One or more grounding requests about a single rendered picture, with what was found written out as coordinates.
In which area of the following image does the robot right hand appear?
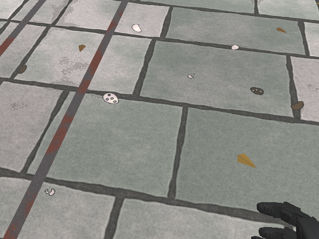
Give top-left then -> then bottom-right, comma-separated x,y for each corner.
251,201 -> 319,239

